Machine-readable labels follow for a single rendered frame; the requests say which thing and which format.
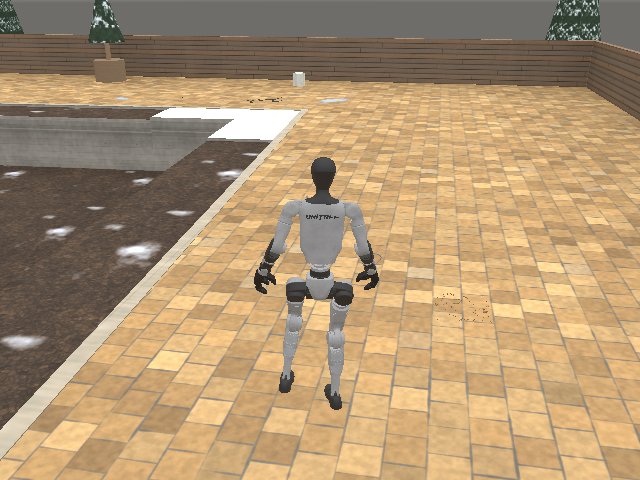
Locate right robot hand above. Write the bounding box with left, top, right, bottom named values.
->
left=356, top=271, right=379, bottom=290

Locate robot left foot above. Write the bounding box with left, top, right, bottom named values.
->
left=279, top=370, right=295, bottom=393

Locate robot left upper arm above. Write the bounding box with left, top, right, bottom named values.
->
left=270, top=200, right=302, bottom=255

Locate humanoid robot torso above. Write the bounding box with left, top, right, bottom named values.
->
left=299, top=195, right=345, bottom=300

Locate robot right upper arm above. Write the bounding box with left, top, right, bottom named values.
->
left=343, top=201, right=370, bottom=256

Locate left robot forearm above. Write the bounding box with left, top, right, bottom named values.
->
left=258, top=238, right=280, bottom=276

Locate left robot hand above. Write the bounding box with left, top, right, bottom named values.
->
left=254, top=269, right=276, bottom=294

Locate right robot forearm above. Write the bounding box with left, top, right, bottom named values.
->
left=359, top=240, right=377, bottom=275

